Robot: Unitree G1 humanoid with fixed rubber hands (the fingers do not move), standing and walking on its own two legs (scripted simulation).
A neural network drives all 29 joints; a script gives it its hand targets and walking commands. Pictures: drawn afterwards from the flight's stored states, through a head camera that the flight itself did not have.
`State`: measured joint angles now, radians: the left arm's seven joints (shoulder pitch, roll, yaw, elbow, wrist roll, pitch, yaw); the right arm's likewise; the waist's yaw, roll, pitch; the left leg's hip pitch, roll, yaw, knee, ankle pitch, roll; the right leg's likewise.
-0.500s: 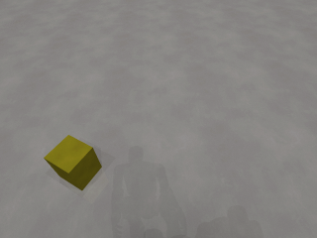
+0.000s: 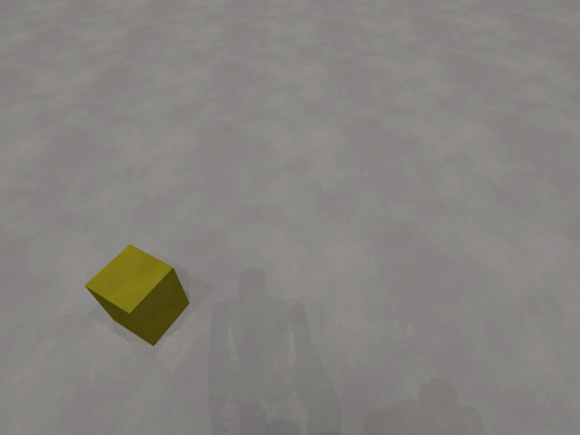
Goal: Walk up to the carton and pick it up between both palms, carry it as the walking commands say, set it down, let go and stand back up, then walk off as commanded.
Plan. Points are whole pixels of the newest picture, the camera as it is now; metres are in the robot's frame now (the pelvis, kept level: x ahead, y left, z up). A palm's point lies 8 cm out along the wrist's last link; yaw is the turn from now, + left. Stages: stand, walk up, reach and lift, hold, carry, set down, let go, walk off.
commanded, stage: stand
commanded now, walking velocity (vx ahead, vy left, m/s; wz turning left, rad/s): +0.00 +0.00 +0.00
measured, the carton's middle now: (141, 295) +0.73 +0.55 -0.65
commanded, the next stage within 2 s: none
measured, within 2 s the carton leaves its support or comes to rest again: neither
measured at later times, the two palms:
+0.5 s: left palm out of the picture -0.05 +0.18 -0.15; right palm out of the picture -0.04 -0.19 -0.15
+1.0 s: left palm out of the picture -0.04 +0.17 -0.15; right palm out of the picture -0.03 -0.20 -0.15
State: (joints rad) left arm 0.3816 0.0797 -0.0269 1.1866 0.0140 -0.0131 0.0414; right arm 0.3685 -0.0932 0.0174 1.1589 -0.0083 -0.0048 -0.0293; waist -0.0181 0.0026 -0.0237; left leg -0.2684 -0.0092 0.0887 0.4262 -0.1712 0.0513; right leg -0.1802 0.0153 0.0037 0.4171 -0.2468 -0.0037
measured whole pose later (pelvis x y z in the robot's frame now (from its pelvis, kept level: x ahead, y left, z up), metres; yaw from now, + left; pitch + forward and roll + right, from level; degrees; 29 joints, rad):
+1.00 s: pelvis +0.02 -0.01 +0.00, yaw +0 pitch +0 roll +0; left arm 0.38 0.07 -0.02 1.18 0.01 -0.03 0.04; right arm 0.35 -0.08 0.01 1.19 -0.01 -0.02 -0.04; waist -0.02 0.00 0.00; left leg -0.23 0.00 0.08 0.42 -0.20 0.03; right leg -0.14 0.03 0.00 0.40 -0.27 -0.02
